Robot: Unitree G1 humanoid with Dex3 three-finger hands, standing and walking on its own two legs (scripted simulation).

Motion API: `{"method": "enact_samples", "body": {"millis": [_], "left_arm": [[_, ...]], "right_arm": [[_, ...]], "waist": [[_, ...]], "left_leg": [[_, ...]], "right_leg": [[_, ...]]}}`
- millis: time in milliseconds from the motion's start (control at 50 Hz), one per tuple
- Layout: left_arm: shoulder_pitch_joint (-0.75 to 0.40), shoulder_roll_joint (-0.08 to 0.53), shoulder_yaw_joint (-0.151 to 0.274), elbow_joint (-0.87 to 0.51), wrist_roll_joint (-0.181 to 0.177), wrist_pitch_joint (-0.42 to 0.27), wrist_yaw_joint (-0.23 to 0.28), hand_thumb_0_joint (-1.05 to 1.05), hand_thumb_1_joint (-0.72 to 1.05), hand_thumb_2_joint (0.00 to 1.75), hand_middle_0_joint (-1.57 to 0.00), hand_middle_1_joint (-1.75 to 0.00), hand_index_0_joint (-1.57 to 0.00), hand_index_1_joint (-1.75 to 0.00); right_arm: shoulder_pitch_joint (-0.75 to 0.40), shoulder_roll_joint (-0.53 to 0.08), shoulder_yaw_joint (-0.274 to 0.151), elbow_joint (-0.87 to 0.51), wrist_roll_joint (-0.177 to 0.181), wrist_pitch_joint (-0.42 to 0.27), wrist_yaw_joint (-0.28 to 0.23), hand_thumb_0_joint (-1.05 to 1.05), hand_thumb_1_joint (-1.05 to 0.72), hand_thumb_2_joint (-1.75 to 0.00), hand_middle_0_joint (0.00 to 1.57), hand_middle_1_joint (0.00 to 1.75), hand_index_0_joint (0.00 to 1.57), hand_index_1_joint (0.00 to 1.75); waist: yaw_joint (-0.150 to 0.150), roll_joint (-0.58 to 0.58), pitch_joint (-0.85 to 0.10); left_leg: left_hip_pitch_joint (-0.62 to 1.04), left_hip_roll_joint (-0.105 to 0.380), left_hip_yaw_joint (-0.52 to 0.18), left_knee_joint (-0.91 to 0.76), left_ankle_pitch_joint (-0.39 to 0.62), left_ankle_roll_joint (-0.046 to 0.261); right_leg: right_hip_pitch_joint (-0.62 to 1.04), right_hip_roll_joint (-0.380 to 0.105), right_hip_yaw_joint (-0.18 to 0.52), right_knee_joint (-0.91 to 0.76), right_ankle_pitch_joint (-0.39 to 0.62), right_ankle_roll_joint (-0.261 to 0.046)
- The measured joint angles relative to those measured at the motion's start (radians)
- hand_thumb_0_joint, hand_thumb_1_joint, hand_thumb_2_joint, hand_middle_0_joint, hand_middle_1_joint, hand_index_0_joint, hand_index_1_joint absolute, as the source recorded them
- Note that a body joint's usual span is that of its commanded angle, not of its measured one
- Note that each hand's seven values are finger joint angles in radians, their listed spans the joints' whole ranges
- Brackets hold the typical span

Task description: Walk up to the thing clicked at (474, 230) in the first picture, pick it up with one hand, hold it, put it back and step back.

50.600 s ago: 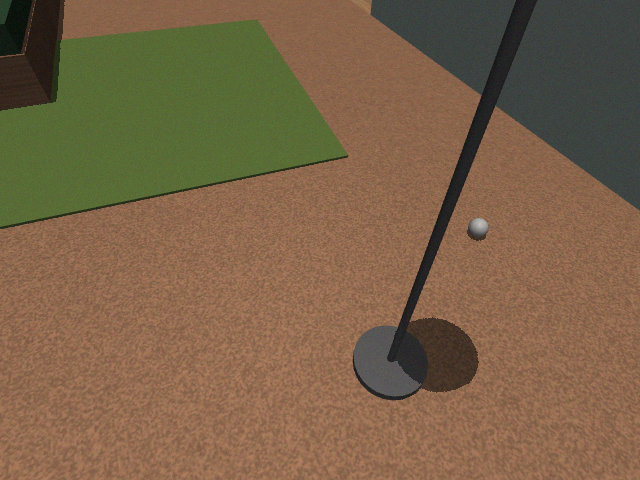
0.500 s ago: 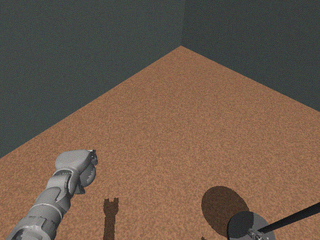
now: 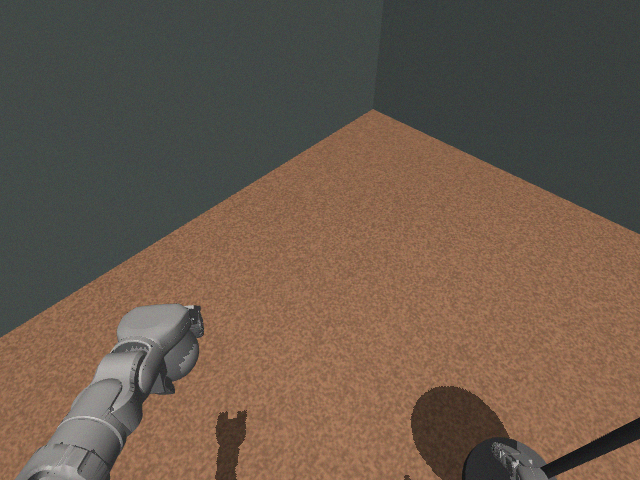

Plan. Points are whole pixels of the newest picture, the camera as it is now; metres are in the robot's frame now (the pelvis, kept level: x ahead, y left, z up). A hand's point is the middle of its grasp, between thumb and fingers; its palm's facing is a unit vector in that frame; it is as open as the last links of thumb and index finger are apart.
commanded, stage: hold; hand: left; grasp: from above
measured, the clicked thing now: (169, 352) +0.31 +0.23 -0.06
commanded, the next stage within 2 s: crouch in 1.16 s
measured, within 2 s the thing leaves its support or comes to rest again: neither
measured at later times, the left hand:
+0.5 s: hand (161, 370) +0.27 +0.22 -0.03, palm faces -0.44 -0.05 -0.90, open 10.3 cm
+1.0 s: hand (162, 365) +0.28 +0.22 -0.03, palm faces -0.44 -0.05 -0.89, open 10.3 cm
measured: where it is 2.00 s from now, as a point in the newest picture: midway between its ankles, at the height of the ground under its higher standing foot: outside the picture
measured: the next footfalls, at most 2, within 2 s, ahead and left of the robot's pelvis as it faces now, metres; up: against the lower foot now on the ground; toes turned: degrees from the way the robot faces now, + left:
none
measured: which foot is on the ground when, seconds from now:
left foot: down 0.00-1.00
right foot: down 0.00-1.00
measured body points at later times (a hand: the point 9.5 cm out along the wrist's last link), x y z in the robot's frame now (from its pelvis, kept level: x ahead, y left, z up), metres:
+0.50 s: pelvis -0.02 +0.00 +0.00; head -0.01 -0.03 +0.45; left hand +0.29 +0.22 +0.02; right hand +0.13 -0.26 -0.11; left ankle +0.01 +0.11 -0.73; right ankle +0.00 -0.14 -0.73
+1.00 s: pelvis -0.01 -0.01 +0.01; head -0.01 -0.03 +0.46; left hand +0.30 +0.22 +0.02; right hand +0.14 -0.25 -0.11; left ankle +0.01 +0.11 -0.73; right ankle +0.00 -0.14 -0.73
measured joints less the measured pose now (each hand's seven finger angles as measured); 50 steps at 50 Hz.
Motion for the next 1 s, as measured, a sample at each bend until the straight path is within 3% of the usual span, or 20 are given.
{"method": "enact_samples", "body": {"millis": [380, 640, 840, 1000], "left_arm": [[0.026, 0.000, -0.003, -0.054, -0.012, -0.006, -0.014, 0.01, -0.05, 0.68, -0.53, -0.82, -0.57, -0.78], [0.036, 0.007, -0.005, -0.085, -0.018, -0.013, -0.051, 0.01, -0.05, 0.67, -0.53, -0.82, -0.57, -0.78], [0.032, 0.006, -0.004, -0.083, -0.007, -0.016, -0.033, 0.01, -0.05, 0.68, -0.53, -0.82, -0.57, -0.78], [0.032, 0.005, -0.005, -0.084, -0.019, -0.005, -0.038, 0.01, -0.06, 0.69, -0.53, -0.82, -0.57, -0.78]], "right_arm": [[-0.029, 0.000, 0.016, 0.000, 0.006, -0.002, -0.012, 0.01, -0.90, -0.90, 0.20, 0.30, 0.20, 0.30], [-0.051, 0.002, 0.026, -0.008, 0.010, 0.000, -0.020, 0.01, -0.91, -0.90, 0.20, 0.30, 0.20, 0.30], [-0.053, 0.005, 0.023, -0.001, 0.008, 0.001, -0.021, 0.01, -0.91, -0.90, 0.20, 0.30, 0.20, 0.30], [-0.049, 0.005, 0.021, 0.005, 0.012, 0.007, -0.022, 0.01, -0.91, -0.90, 0.20, 0.30, 0.20, 0.30]], "waist": [[0.013, 0.011, 0.026], [0.016, 0.011, 0.036], [0.020, 0.008, 0.039], [0.018, 0.013, 0.033]], "left_leg": [[0.048, -0.002, 0.000, -0.056, 0.048, -0.003], [0.070, -0.002, 0.002, -0.082, 0.064, -0.004], [0.075, -0.003, 0.002, -0.091, 0.065, -0.006], [0.084, -0.003, 0.001, -0.098, 0.063, -0.005]], "right_leg": [[0.041, 0.000, -0.001, -0.039, 0.039, -0.003], [0.058, 0.000, 0.002, -0.057, 0.051, -0.005], [0.062, -0.001, 0.002, -0.064, 0.051, -0.006], [0.072, 0.000, 0.001, -0.074, 0.050, -0.006]]}}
